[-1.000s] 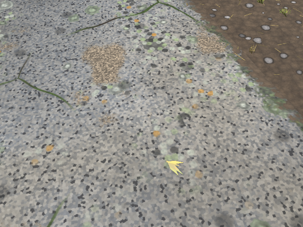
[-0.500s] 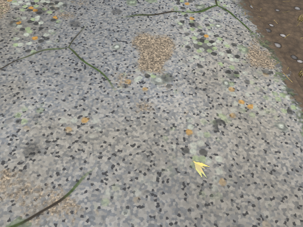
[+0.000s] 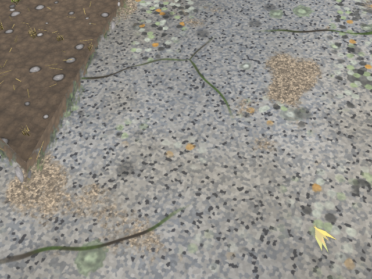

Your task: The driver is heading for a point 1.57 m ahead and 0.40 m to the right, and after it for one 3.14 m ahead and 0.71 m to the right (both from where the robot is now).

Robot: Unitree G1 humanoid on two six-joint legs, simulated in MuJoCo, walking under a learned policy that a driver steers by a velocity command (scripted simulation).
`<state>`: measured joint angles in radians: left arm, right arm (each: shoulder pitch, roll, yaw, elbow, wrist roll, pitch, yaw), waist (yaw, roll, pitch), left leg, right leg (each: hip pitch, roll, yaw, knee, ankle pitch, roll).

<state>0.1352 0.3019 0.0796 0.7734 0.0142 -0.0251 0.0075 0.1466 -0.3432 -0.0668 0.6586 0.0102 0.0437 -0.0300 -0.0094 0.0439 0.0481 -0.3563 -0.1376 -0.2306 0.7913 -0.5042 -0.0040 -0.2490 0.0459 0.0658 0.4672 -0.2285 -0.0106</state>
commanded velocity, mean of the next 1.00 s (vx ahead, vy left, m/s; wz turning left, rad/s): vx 0.07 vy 0.00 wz -0.32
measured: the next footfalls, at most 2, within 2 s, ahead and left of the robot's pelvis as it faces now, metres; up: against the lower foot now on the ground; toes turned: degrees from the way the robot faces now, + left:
left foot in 0.26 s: +0.02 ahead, +0.14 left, +0.00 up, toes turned -5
right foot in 0.60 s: +0.15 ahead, -0.14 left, +0.00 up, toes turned -13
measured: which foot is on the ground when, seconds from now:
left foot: up 0.00-0.24, down 0.26-0.60, up 0.62-1.00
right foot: down 0.00-0.28, up 0.30-0.58, down 0.60-1.00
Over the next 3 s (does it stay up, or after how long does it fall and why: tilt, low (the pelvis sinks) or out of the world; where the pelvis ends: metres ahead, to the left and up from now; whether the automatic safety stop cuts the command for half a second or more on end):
stays up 0.85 -0.06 0.01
